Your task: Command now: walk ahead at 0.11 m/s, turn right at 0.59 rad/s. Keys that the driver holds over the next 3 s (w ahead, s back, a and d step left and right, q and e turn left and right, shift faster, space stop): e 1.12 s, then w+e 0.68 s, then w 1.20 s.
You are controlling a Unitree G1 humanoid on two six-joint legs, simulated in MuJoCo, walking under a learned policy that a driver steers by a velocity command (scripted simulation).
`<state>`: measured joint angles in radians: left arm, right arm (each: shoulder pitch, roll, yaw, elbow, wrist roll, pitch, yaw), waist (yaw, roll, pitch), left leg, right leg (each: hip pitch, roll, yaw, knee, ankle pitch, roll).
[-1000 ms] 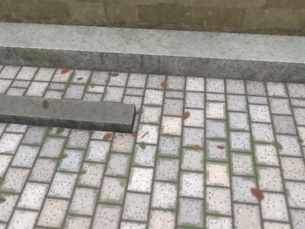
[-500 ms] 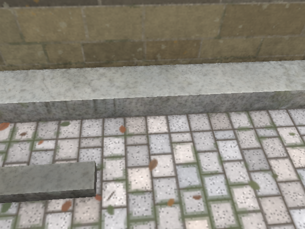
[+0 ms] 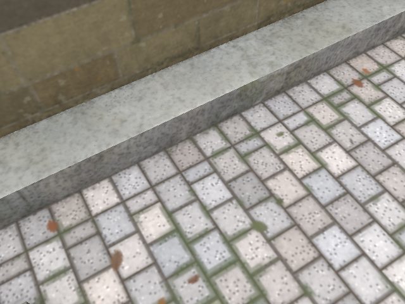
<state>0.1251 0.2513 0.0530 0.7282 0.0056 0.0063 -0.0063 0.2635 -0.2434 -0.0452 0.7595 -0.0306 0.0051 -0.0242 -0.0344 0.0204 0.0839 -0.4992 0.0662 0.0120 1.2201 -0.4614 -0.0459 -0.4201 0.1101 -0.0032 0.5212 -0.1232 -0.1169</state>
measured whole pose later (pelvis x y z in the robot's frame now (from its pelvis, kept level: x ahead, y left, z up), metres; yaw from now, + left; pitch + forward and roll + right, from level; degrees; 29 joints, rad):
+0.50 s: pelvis +0.03 +0.05 +0.01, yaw -18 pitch +1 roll +0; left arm 0.26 0.30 0.10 0.75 0.02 0.05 -0.01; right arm 0.20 -0.27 -0.03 0.69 -0.02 0.02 -0.05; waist 0.02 -0.04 0.02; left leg -0.24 -0.04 -0.04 0.46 -0.22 0.04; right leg -0.45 0.20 0.19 0.74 -0.37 -0.01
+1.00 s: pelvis +0.00 +0.04 +0.01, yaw -36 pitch +0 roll +1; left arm 0.18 0.29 0.05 0.68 0.00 0.04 -0.02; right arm 0.24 -0.32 -0.06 0.72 -0.01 0.06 -0.01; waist -0.02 0.05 0.08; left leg -0.41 0.04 0.05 0.97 -0.49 -0.03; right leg -0.23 0.07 0.03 0.52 -0.28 -0.07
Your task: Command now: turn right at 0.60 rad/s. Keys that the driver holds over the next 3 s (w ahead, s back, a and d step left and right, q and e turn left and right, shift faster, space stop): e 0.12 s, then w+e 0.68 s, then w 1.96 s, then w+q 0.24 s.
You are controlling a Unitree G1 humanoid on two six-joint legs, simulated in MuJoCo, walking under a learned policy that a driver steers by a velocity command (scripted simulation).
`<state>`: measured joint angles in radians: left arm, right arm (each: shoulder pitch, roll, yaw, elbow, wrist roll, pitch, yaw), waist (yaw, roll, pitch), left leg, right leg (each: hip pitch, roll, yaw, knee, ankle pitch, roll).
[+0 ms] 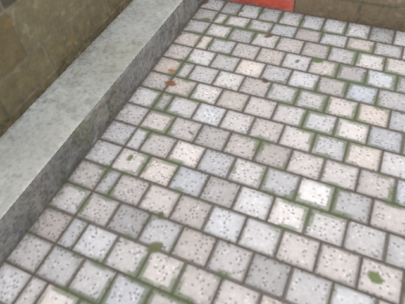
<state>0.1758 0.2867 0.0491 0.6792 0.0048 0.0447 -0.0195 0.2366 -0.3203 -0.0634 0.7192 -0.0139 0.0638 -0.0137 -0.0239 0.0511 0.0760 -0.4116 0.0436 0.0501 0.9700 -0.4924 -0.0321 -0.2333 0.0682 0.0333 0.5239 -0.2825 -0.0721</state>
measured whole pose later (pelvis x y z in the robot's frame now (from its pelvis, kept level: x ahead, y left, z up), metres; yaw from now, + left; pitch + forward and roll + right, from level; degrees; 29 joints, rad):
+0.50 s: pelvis +0.07 +0.02 +0.00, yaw -17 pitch +1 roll +0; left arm 0.35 0.31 0.07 0.78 0.03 0.01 -0.02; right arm 0.21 -0.30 -0.03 0.71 -0.03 -0.03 -0.03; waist 0.02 -0.03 -0.02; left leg -0.24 -0.04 -0.02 0.48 -0.24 0.04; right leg -0.32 0.15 0.21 0.80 -0.44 -0.07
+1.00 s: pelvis +0.27 -0.11 -0.01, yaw -33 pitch +1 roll +0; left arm 0.08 0.27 0.02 0.72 0.03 -0.03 -0.03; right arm 0.42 -0.24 -0.01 0.89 0.00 -0.05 0.00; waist -0.07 -0.01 0.08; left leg -0.20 0.05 0.07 1.14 -0.42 0.03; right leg -0.42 0.09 -0.07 0.59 -0.20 -0.13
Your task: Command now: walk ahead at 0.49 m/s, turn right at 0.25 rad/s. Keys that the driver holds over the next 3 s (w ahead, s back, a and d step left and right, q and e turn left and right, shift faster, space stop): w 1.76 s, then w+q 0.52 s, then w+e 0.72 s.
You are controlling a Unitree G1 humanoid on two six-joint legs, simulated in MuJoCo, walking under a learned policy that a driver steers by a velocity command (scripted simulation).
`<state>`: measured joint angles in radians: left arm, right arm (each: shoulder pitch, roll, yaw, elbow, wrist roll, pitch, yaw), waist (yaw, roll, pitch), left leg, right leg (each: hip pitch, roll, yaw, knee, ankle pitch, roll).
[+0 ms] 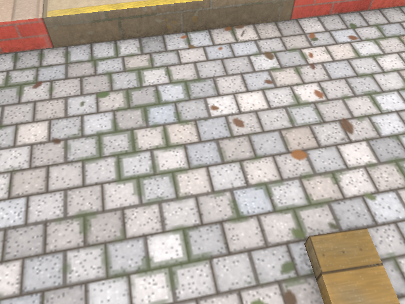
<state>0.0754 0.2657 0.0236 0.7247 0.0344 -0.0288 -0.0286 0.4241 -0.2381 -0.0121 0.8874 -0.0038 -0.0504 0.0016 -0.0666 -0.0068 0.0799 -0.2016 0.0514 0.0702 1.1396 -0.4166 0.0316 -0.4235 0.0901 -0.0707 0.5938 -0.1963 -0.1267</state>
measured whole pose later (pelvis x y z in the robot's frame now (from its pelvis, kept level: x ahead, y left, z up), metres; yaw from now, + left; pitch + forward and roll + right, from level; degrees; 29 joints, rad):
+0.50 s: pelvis +0.29 +0.03 +0.00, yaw -2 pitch +1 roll -1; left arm 0.44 0.25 0.02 1.01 0.01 -0.07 0.01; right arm 0.07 -0.24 -0.01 0.76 -0.04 -0.06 0.01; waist 0.05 -0.01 0.06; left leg -0.46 -0.02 0.09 0.58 -0.13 0.10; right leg -0.01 0.09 0.02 0.73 -0.44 -0.09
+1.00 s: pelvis +0.57 -0.01 +0.00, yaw -2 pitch +1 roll +1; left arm 0.01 0.22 0.01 0.84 0.04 -0.08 -0.02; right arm 0.45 -0.22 -0.03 1.02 -0.02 -0.07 0.00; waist -0.06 0.00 0.06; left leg 0.05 -0.03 0.06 0.45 -0.45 0.04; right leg -0.44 0.00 -0.08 0.51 -0.09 -0.09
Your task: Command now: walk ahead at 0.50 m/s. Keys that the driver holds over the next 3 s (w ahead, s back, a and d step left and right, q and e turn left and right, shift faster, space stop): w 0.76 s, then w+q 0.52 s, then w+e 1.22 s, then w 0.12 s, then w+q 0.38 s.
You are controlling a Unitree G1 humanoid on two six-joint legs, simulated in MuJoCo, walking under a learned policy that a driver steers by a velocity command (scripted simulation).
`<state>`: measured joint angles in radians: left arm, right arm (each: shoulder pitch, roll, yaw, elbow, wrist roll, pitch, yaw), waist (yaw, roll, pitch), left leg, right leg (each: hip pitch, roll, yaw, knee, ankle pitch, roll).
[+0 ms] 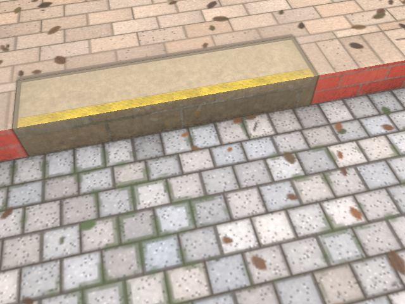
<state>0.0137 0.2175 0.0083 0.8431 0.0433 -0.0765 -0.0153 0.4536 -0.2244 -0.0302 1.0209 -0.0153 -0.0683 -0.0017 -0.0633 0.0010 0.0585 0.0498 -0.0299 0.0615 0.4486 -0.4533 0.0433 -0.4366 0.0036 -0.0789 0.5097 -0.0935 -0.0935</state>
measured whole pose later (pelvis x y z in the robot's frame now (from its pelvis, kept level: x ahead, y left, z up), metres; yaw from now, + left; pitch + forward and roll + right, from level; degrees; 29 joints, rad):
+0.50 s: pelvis +0.27 +0.01 +0.01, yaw +0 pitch +1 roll -2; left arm 0.45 0.20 0.03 1.08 0.02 -0.09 0.01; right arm 0.02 -0.21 -0.02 0.84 -0.03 -0.04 0.02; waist 0.07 0.02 0.05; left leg -0.50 0.04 0.08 0.57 -0.12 0.08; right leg 0.13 0.07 -0.07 0.22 -0.36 -0.05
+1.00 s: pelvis +0.52 +0.02 +0.02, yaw +5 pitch +1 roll +1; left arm -0.01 0.20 0.03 0.89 0.02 -0.04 -0.03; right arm 0.48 -0.17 -0.04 1.06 -0.02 -0.08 0.00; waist -0.09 -0.04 0.04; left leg 0.05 -0.08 0.01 0.22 -0.29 0.07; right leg -0.57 -0.07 -0.02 0.61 -0.04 0.00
